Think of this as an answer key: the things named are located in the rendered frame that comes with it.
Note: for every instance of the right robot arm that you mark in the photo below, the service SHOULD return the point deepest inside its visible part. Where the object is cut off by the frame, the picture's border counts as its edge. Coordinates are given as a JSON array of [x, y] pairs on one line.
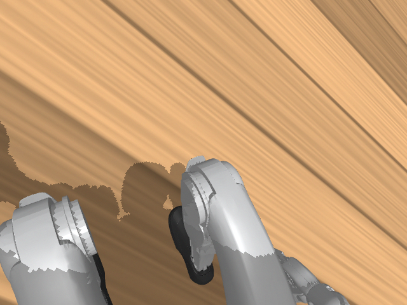
[[323, 294]]

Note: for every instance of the right robot foot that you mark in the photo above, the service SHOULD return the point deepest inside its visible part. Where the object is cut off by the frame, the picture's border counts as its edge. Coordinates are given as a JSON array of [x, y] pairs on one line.
[[182, 243]]

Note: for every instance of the right robot hand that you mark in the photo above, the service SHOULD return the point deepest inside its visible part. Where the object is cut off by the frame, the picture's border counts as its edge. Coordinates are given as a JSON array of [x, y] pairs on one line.
[[300, 279]]

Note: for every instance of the left robot foot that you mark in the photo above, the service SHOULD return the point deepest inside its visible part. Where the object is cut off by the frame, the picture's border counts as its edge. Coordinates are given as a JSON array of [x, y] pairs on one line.
[[101, 272]]

